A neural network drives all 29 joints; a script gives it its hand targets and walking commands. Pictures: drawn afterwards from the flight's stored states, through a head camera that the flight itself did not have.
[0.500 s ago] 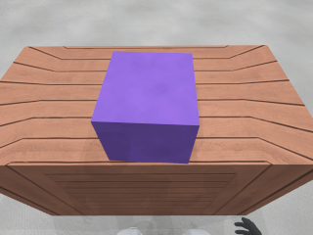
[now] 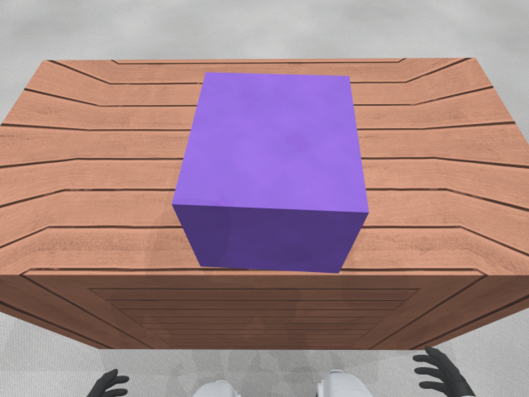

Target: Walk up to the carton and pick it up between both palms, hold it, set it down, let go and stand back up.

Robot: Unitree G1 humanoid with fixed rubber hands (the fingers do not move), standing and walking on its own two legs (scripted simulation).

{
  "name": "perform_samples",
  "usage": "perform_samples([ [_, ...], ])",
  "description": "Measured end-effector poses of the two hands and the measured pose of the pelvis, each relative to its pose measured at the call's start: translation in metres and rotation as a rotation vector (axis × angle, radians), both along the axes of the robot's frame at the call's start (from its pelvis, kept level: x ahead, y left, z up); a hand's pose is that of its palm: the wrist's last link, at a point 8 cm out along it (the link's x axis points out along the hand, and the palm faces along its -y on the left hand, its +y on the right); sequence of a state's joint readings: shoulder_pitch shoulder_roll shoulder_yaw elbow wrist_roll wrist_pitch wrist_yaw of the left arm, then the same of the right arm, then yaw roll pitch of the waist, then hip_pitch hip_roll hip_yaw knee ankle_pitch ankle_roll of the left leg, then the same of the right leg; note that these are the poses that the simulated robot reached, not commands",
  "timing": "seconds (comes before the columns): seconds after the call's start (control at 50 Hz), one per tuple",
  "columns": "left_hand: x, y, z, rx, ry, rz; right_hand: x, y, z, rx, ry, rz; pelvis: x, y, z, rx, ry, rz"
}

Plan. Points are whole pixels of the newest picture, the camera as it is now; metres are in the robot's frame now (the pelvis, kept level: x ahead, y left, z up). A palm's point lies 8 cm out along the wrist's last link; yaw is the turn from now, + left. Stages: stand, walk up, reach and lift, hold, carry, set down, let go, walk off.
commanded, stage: walk up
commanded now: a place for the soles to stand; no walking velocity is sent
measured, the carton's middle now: (272, 173) +0.43 +0.01 +0.06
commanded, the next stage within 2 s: stand in 0.98 s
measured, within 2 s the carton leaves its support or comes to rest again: neither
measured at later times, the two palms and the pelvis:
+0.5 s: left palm out of the picture +0.08 +0.26 -0.08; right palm out of the picture +0.04 -0.25 -0.10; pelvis -0.02 +0.02 +0.01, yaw -5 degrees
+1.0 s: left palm out of the picture +0.10 +0.24 -0.10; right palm out of the picture +0.02 -0.26 -0.09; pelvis -0.01 +0.01 +0.02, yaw -9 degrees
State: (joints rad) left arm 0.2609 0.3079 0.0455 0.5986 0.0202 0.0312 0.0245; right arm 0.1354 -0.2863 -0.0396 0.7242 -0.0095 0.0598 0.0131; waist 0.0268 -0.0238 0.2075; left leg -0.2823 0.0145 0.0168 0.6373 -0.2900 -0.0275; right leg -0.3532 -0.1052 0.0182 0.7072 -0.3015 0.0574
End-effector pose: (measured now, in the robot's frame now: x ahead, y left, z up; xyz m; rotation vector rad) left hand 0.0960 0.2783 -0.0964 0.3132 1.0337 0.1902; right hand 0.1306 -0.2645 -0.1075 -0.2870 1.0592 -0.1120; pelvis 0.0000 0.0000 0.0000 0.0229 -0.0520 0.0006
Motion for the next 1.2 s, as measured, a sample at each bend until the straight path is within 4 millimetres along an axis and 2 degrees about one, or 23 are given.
perform_samples([
  [0.06, -0.007, 0.008, -0.011, -0.030, 0.020, 0.018, -0.013, 0.016, 0.006, 0.004, -0.007, -0.005, -0.004, 0.008, -0.001, 0.001, -0.011, -0.025],
  [0.14, -0.015, 0.008, -0.012, -0.056, 0.043, 0.015, -0.029, 0.023, 0.017, -0.006, -0.016, -0.040, -0.006, 0.013, 0.006, -0.035, 0.000, -0.031],
  [0.26, -0.023, -0.003, -0.010, -0.059, 0.048, -0.037, -0.041, 0.016, 0.016, 0.005, -0.057, -0.077, -0.014, 0.014, 0.005, -0.023, 0.012, -0.079],
  [0.38, -0.024, -0.018, 0.004, -0.094, 0.024, -0.071, -0.063, 0.019, 0.011, 0.051, -0.058, -0.109, -0.019, 0.016, 0.012, -0.024, 0.002, -0.083],
  [0.52, -0.011, -0.018, 0.012, -0.094, -0.018, -0.107, -0.100, 0.017, 0.008, 0.050, -0.005, -0.133, -0.021, 0.016, 0.015, -0.019, 0.016, -0.095],
  [0.68, -0.017, -0.014, 0.006, -0.074, 0.043, -0.117, -0.131, 0.005, 0.008, 0.020, 0.073, -0.184, -0.017, 0.013, 0.016, -0.015, 0.034, -0.116],
  [0.78, -0.017, -0.017, 0.003, -0.079, 0.064, -0.119, -0.134, 0.004, 0.008, 0.015, 0.092, -0.187, -0.015, 0.012, 0.016, -0.011, 0.030, -0.126],
  [1.04, 0.002, -0.036, 0.000, -0.104, 0.048, -0.164, -0.110, 0.001, 0.014, 0.017, 0.002, -0.193, -0.013, 0.008, 0.016, -0.009, 0.022, -0.164],
  [1.2, 0.009, -0.034, 0.003, -0.088, 0.038, -0.182, -0.121, -0.003, 0.012, 0.009, 0.009, -0.226, -0.014, 0.007, 0.015, -0.007, 0.016, -0.189],
])
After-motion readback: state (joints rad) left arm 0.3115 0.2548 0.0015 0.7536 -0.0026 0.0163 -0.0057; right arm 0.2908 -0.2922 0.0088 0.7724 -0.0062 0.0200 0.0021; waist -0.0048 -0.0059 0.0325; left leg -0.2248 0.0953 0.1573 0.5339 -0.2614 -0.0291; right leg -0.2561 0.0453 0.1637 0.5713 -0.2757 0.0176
